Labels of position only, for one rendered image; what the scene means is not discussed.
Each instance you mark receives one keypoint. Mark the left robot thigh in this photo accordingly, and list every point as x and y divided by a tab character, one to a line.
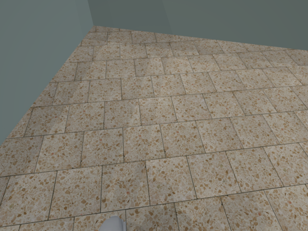
113	224

